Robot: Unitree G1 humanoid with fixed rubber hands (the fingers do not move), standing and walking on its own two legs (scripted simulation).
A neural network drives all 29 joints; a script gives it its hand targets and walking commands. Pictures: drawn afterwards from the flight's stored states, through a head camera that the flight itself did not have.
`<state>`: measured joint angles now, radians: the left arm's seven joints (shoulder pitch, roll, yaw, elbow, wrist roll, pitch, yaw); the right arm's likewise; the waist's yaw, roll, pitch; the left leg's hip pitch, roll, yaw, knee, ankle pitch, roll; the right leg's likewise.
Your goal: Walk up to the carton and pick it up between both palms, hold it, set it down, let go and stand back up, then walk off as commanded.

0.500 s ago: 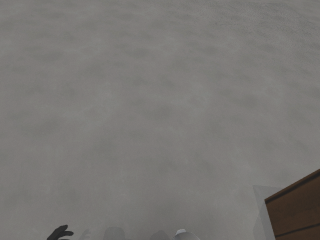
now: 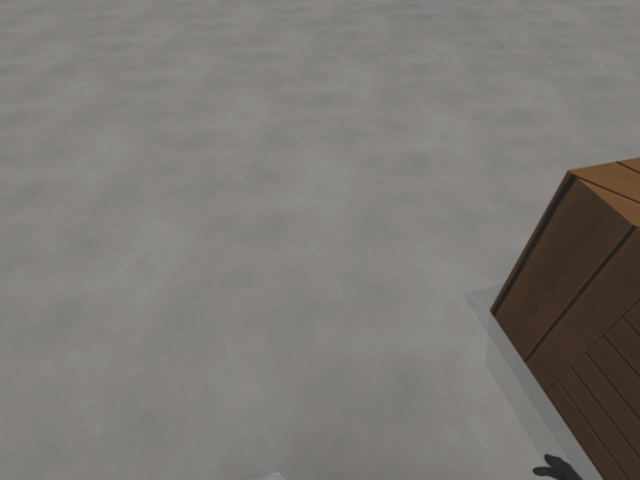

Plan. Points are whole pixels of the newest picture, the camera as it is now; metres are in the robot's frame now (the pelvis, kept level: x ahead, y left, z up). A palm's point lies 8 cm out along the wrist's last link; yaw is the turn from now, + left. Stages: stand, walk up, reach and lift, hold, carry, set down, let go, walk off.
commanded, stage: walk up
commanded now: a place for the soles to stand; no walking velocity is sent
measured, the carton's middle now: out of the picture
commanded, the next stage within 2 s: none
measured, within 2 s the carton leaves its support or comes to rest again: neither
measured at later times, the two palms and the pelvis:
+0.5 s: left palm out of the picture +0.05 +0.30 -0.11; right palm out of the picture -0.11 -0.29 -0.07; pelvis -0.12 +0.04 +0.01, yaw -16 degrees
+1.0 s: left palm out of the picture +0.09 +0.22 -0.11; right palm out of the picture -0.29 -0.28 -0.07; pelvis -0.14 +0.02 +0.00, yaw -31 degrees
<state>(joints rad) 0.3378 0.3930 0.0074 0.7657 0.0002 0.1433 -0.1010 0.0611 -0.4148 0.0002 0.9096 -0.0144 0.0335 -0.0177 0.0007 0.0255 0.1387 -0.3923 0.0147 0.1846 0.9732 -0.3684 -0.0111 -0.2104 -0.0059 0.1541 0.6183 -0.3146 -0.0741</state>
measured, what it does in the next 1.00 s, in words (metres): walks backwards, turning right: left foot, then right foot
